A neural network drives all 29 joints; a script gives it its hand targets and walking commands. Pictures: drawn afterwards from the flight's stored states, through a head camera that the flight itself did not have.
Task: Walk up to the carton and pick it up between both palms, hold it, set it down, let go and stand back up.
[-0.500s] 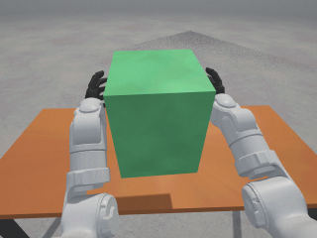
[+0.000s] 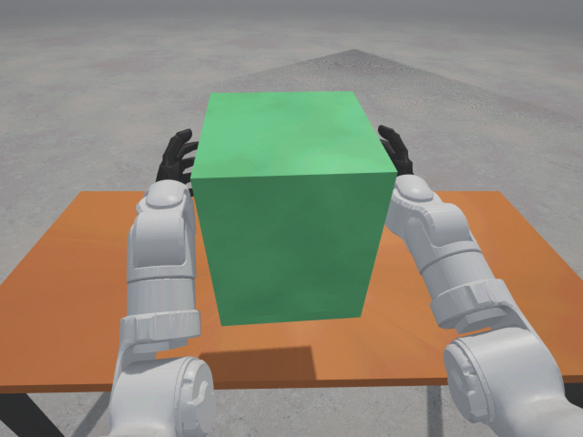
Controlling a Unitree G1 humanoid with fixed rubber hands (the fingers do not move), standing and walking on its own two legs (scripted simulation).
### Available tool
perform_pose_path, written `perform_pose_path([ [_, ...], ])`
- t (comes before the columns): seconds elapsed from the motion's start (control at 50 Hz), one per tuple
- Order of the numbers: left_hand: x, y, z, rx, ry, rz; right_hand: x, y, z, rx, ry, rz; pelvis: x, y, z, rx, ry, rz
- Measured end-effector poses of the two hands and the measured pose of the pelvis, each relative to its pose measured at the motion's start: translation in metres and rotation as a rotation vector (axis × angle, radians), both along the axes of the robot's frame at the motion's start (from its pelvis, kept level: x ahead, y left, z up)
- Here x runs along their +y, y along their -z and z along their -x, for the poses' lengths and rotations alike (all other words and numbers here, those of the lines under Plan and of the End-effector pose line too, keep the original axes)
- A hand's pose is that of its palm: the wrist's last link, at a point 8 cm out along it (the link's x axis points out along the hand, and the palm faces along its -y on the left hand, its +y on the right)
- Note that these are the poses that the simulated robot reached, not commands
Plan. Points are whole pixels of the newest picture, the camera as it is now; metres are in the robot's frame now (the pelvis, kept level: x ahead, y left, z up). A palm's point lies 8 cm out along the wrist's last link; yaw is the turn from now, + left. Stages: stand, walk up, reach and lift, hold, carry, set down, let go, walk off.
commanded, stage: hold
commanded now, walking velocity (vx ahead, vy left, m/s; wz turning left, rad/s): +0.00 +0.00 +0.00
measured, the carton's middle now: (287, 207) +0.38 +0.01 +0.19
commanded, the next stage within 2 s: set down in 0.24 s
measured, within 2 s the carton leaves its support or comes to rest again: neither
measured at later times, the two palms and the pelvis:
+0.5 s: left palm (168, 166) +0.37 +0.16 +0.27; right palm (398, 163) +0.38 -0.13 +0.27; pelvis +0.00 +0.00 +0.00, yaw +0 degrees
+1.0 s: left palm (179, 211) +0.38 +0.16 +0.20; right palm (382, 205) +0.39 -0.13 +0.19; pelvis +0.00 -0.01 +0.00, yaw +1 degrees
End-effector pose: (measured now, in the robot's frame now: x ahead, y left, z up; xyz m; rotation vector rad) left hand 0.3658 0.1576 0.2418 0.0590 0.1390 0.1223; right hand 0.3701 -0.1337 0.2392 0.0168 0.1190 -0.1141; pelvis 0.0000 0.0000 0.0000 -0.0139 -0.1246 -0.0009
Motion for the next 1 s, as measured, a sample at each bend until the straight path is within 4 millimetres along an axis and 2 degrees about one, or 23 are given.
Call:
perform_pose_path([
  [0.28,0.001,0.000,0.003,-0.012,-0.005,0.010,0.001,0.000,0.002,-0.011,-0.001,-0.011,-0.001,0.000,-0.001,-0.004,-0.005,-0.001],
  [0.44,0.001,-0.024,0.000,-0.089,-0.011,0.010,0.001,-0.023,-0.002,-0.091,0.000,-0.031,0.000,0.000,-0.001,-0.017,0.001,-0.006],
  [0.5,0.001,-0.030,-0.003,-0.115,-0.011,0.000,0.001,-0.026,-0.005,-0.120,-0.002,-0.024,-0.001,0.000,-0.002,-0.032,0.005,-0.012],
  [0.6,0.003,-0.020,-0.006,-0.116,-0.009,-0.033,0.003,-0.007,-0.010,-0.131,-0.010,-0.004,-0.004,0.000,-0.004,-0.063,0.003,-0.018],
  [0.7,0.004,0.008,-0.006,-0.087,-0.013,-0.045,0.005,0.030,-0.010,-0.110,-0.017,0.017,-0.008,0.000,-0.005,-0.078,-0.005,-0.016],
  [0.78,0.004,0.028,-0.003,-0.074,-0.025,-0.044,0.005,0.050,-0.010,-0.106,-0.025,0.029,-0.011,0.001,-0.003,-0.074,-0.015,-0.012],
  [0.9,0.003,0.045,-0.006,-0.048,-0.039,-0.026,0.004,0.059,-0.015,-0.087,-0.035,0.049,-0.014,0.000,0.001,-0.037,-0.017,-0.011],
  [1.0,0.003,0.043,-0.010,-0.058,-0.051,-0.028,0.004,0.053,-0.022,-0.101,-0.043,0.046,-0.015,0.000,0.000,-0.012,-0.015,-0.011],
])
